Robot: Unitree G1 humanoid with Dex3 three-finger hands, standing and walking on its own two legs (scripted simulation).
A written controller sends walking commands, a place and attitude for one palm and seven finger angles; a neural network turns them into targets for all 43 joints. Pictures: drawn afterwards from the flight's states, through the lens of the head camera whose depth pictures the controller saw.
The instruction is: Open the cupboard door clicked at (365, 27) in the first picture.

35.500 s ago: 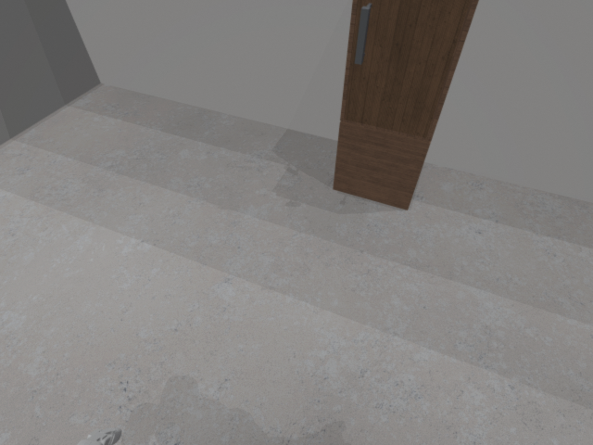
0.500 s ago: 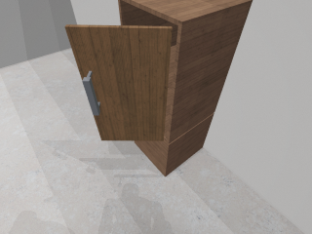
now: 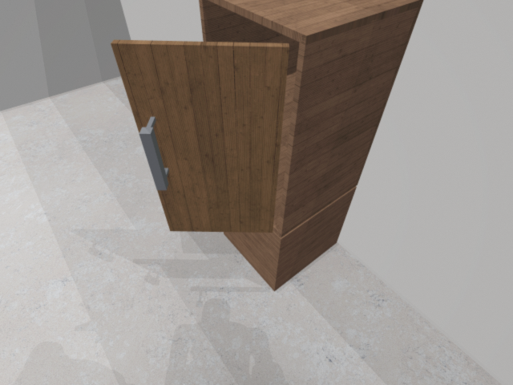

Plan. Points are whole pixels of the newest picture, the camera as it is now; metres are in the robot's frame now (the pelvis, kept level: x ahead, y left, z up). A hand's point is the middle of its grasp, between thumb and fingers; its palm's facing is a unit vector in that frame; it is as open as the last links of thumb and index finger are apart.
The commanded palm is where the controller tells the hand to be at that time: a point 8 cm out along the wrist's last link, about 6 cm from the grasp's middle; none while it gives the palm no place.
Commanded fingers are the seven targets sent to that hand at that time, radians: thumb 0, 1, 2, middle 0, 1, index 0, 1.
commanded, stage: shuffle to correct the standing spot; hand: left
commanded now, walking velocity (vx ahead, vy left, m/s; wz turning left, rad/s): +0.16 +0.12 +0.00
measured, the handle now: (157, 154) +0.60 +0.27 +0.00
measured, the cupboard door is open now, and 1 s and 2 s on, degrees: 51 51 51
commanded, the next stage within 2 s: come to a stop and stand still in 0.24 s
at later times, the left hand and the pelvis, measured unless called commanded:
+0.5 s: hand out of the picture +0.08 +0.21 -0.18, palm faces -0.01 -0.98 -0.19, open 7.3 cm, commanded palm none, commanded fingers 0.00 0.90 0.90 -0.20 -0.30 -0.20 -0.30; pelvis +0.06 +0.04 +0.00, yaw -2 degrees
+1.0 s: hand out of the picture +0.13 +0.22 -0.19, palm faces -0.01 -0.98 -0.22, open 7.4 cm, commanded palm none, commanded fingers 0.00 0.90 0.90 -0.20 -0.30 -0.20 -0.30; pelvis +0.07 +0.04 -0.02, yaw -3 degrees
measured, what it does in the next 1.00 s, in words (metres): steps on the spot: right foot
